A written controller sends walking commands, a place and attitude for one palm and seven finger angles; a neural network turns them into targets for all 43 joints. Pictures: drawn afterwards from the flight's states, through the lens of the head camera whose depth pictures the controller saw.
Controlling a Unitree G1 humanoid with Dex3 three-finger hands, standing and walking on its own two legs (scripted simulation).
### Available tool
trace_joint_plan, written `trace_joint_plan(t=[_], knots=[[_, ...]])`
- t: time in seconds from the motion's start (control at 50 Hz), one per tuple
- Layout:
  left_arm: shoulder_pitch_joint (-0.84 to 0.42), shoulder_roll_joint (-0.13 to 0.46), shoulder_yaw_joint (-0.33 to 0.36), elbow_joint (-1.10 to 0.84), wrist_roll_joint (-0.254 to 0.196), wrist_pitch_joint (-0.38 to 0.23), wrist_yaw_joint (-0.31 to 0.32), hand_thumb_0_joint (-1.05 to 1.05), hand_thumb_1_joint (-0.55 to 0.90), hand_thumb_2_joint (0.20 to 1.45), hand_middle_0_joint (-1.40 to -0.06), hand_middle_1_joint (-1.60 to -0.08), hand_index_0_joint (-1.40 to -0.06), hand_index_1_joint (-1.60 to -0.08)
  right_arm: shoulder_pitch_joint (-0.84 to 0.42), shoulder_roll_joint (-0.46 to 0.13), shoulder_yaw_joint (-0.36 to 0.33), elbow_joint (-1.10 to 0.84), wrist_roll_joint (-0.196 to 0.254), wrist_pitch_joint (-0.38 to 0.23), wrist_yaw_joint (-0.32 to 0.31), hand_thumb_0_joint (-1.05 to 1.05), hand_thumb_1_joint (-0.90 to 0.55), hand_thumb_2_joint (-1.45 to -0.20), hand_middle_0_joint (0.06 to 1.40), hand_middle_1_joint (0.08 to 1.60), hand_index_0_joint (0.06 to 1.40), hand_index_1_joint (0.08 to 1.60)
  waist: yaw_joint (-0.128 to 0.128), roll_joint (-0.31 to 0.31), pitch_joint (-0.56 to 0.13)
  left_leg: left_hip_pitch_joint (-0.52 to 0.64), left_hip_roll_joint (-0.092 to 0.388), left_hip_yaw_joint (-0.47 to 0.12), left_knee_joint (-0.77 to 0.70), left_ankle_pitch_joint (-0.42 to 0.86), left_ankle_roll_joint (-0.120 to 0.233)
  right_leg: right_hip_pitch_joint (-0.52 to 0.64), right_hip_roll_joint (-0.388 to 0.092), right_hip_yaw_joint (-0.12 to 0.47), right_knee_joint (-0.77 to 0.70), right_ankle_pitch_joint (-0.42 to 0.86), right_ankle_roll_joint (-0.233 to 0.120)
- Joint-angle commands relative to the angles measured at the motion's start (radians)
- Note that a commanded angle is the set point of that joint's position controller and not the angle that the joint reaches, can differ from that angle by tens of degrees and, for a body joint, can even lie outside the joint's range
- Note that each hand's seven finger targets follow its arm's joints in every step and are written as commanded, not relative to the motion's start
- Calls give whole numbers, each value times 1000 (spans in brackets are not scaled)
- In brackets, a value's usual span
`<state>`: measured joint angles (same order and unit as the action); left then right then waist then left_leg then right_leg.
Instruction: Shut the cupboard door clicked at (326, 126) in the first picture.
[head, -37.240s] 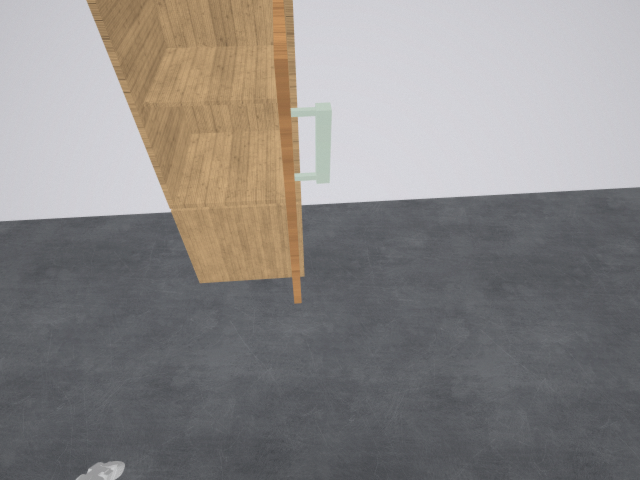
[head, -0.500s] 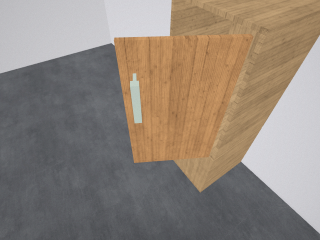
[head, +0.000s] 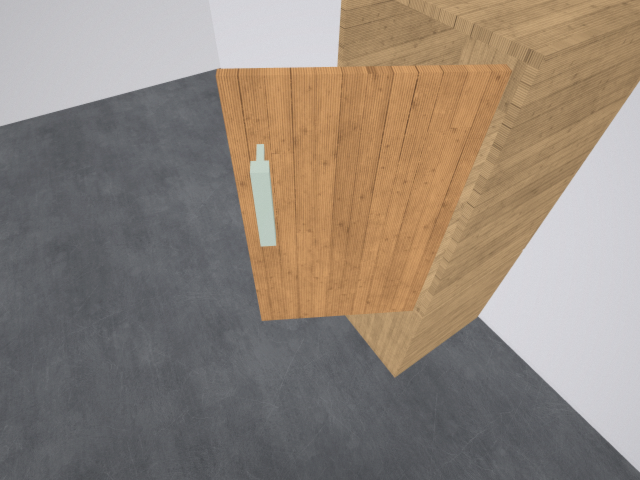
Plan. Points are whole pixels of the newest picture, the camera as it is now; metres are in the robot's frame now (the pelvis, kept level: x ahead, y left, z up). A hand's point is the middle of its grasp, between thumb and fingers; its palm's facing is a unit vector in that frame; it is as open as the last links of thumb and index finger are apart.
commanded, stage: look again from close up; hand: left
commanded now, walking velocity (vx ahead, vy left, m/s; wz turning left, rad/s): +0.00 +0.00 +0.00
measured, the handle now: (264, 196) +0.47 +0.12 +0.08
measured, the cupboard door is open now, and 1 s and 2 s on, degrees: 61 61 61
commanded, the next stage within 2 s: raise the hand and make a fist in 0.30 s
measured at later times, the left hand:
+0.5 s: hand out of the picture +0.14 +0.17 -0.10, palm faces +0.24 -0.94 -0.25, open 7.4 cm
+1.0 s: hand (205, 452) +0.15 +0.14 -0.01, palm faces +0.14 -0.99 -0.05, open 5.3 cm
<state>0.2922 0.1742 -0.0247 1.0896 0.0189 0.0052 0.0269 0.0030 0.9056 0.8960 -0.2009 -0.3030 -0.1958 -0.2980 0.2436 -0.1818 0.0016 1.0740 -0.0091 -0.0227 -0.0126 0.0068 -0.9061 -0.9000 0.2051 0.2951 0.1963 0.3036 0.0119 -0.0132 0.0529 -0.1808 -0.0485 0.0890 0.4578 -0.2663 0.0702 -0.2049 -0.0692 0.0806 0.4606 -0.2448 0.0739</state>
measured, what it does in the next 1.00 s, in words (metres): lowers itself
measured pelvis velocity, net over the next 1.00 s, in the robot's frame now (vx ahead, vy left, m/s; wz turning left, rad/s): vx -0.04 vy -0.08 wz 0.08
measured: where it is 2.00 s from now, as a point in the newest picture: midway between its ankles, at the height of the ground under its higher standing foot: outside the picture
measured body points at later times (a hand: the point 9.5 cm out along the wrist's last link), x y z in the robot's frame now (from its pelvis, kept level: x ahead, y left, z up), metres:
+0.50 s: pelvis +0.01 -0.04 -0.01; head +0.02 -0.04 +0.44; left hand +0.12 +0.22 -0.08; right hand +0.08 -0.28 -0.14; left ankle -0.01 +0.07 -0.74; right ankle +0.01 -0.16 -0.72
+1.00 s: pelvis -0.04 -0.08 -0.08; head +0.01 -0.07 +0.36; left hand +0.14 +0.20 -0.01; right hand +0.19 -0.28 -0.14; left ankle -0.01 +0.07 -0.74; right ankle +0.01 -0.16 -0.74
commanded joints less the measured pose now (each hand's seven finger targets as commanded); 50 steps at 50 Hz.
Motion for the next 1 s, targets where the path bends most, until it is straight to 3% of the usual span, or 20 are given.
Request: trace_joint_plan(t=[0.0, 0.36, 0.38, 0.4, 0.42, 0.44, 0.46, 0.48, 0.5, 0.52, 0.54, 0.58, 0.62, 0.64, 0.66, 0.7, 0.76, 0.84, 0.9, 0.98], knots=[[34, 115, 27, -32, -3, -17, 11, 0, 900, 900, -200, -300, -200, -300, 25, -128, -24, -36, 2, -17, -14, 0, -900, -900, 200, 300, 200, 300, -9, 24, -15, 0, 144, -139, -124, 136, -21, -16, -23, 4, -32, 133, -82], [-32, 155, 40, -54, -4, -31, 10, 0, 900, 900, -200, -300, -200, -300, -16, -133, -27, -15, -2, -13, -14, 0, -900, -900, 200, 300, 200, 300, -10, -14, -34, 30, 141, -114, -83, 204, -38, 10, -35, 31, -51, 255, -98], [47, 133, 39, -25, 7, -42, 52, 0, 900, 900, -200, -300, -200, -300, -27, -142, -30, -74, 10, -18, -10, 0, -900, -900, 200, 300, 200, 300, -4, -44, -69, 18, 179, -85, 97, 412, -66, 24, -70, 27, 4, 530, -77], [-870, 815, 580, -1681, -72, -311, 93, 0, 900, 900, -200, -300, -200, -300, 81, -336, -83, -329, 18, -208, -97, 0, -900, -900, 200, 300, 200, 300, -111, 69, -450, 298, 127, -172, 176, 649, -63, 44, 41, -99, 304, 487, -95], [-23, 182, 88, -1241, -111, -213, 103, 0, 900, 900, -218, -320, -218, -320, -12, -205, -23, -340, 95, -289, -123, 0, -900, -900, 200, 300, 200, 300, -41, 431, -538, 426, 160, -228, 135, 726, -87, -195, 80, -166, 446, 21, -68], [232, -45, 23, -1259, -184, -84, 105, 0, 900, 900, -237, -340, -237, -340, -72, -159, -23, -381, 68, -324, -87, 0, -900, -900, 200, 300, 200, 300, -5, 438, -449, 248, 134, -186, 82, 732, -116, -151, 63, -162, 536, -65, -83], [56, 7, 44, -1233, -158, -110, 101, 0, 900, 900, -255, -360, -255, -360, -27, -129, -47, -370, 54, -342, -45, 0, -900, -900, 200, 300, 200, 300, -46, 216, -201, 15, 119, -159, 28, 587, -111, -257, 53, -160, 383, -88, -80], [79, -5, 82, -1178, -178, -147, 77, 0, 900, 900, -273, -380, -273, -380, -43, -149, -78, -415, 38, -353, -28, 0, -900, -900, 200, 300, 200, 300, -31, 137, -31, -148, 94, -148, 83, 340, -113, -278, 52, -174, 255, -61, -90], [147, 33, 147, -1076, -184, -205, 50, 0, 900, 900, -292, -400, -292, -400, -47, -163, -85, -439, 31, -352, -20, 0, -900, -900, 200, 300, 200, 300, -28, -16, 22, -290, 62, -141, 155, 132, -107, -296, 51, -182, 172, -24, -93], [259, 34, 199, -964, -205, -286, 9, 0, 900, 900, -310, -420, -310, -420, -57, -159, -90, -454, 24, -347, -16, 0, -900, -900, 200, 300, 200, 300, -19, -218, 35, -382, 41, -129, 232, 45, -89, -349, 47, -157, 157, -65, -87], [374, 16, 230, -872, -231, -369, -57, 0, 900, 900, -328, -440, -328, -440, -63, -156, -95, -470, 24, -343, -3, 0, -900, -900, 200, 300, 200, 300, 9, -231, 36, -434, 27, -115, 289, 51, -93, -361, 37, -130, 191, -19, -95], [388, 30, 295, -885, -270, -577, -202, 0, 900, 900, -365, -480, -365, -480, -84, -166, -106, -502, 3, -339, 14, 0, -900, -900, 200, 300, 200, 300, 44, -301, -160, -536, 18, -90, 440, 131, -99, -372, 39, -117, 409, 274, -77], [343, 77, 320, -914, -312, -683, -320, 0, 900, 900, -402, -520, -402, -520, -112, -168, -115, -572, 10, -342, 20, 0, -900, -900, 200, 300, 200, 300, 66, -187, -262, -644, -5, -58, 509, -14, -99, -407, 24, -30, 443, 25, -80], [310, 130, 359, -935, -327, -668, -345, 0, 900, 900, -420, -540, -420, -540, -117, -172, -113, -605, 18, -333, 18, 0, -900, -900, 200, 300, 200, 300, 76, -53, -251, -652, -5, -54, 524, -40, -91, -412, 13, 15, 428, -40, -91], [254, 157, 364, -1015, -345, -640, -359, 0, 900, 900, -438, -560, -438, -560, -136, -179, -102, -654, 24, -329, 13, 0, -900, -900, 200, 300, 200, 300, 75, -1, -302, -653, -13, -44, 535, -60, -80, -395, 8, 39, 411, -100, -88], [166, 187, 388, -1122, -370, -582, -349, 0, 900, 900, -475, -600, -475, -600, -132, -168, -93, -703, 37, -321, -10, 0, -900, -900, 200, 300, 200, 300, 60, -50, -365, -687, -8, -49, 565, -119, -64, -370, -3, 106, 354, -249, -64], [-39, 224, 376, -1349, -364, -588, -294, 0, 900, 900, -530, -660, -530, -660, -100, -162, -83, -710, 35, -326, -39, 0, -900, -900, 200, 300, 200, 300, 6, -28, -374, -679, 20, -76, 612, -180, -47, -436, 1, 142, 311, -418, -58], [-119, 184, 248, -1433, -331, -605, -287, 0, 900, 900, -603, -740, -603, -740, -67, -174, -59, -676, 33, -344, -74, 0, -900, -900, 200, 300, 200, 300, -59, 10, -313, -623, 43, -100, 603, -183, -30, -514, 35, 89, 307, -429, -76], [-57, 195, 256, -1319, -339, -528, -318, 0, 900, 900, -658, -800, -658, -800, -55, -179, -50, -655, 41, -342, -89, 0, -900, -900, 200, 300, 200, 300, -50, 1, -291, -638, 43, -110, 571, -188, -34, -487, 40, 62, 300, -415, -71], [40, 202, 310, -1265, -355, -379, -316, 0, 900, 900, -732, -880, -732, -880, -63, -164, -43, -682, 51, -319, -88, 0, -900, -900, 200, 300, 200, 300, 12, 3, -314, -597, 33, -114, 497, -130, -43, -379, 33, 34, 277, -337, -68]])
